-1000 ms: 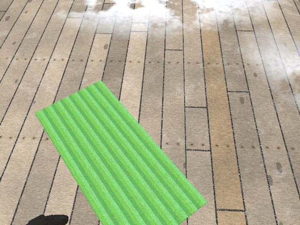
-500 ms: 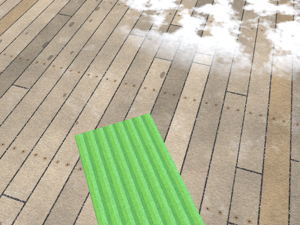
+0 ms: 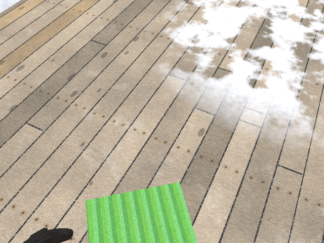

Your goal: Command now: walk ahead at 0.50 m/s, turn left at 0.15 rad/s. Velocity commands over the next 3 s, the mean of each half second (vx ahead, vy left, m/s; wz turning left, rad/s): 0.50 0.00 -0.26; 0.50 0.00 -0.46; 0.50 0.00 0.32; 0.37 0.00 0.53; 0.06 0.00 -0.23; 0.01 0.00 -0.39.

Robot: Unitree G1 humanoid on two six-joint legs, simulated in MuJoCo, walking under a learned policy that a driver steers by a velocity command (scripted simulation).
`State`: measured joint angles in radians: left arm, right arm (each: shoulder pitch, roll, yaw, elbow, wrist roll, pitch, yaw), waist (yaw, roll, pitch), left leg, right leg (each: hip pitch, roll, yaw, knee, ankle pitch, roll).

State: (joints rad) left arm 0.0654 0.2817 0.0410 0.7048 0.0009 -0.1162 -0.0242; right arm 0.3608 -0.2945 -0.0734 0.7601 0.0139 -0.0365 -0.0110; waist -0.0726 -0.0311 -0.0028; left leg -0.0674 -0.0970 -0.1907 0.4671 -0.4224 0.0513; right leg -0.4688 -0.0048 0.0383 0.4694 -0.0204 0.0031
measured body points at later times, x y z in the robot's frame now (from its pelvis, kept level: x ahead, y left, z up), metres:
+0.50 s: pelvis +0.27 +0.00 +0.00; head +0.29 +0.00 +0.45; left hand +0.31 +0.28 -0.12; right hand +0.47 -0.27 -0.05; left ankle +0.38 +0.09 -0.73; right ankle +0.13 -0.12 -0.72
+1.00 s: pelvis +0.50 -0.11 -0.01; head +0.53 -0.13 +0.44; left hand +0.82 -0.02 -0.07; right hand +0.35 -0.36 -0.14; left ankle +0.38 +0.10 -0.71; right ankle +0.56 -0.25 -0.73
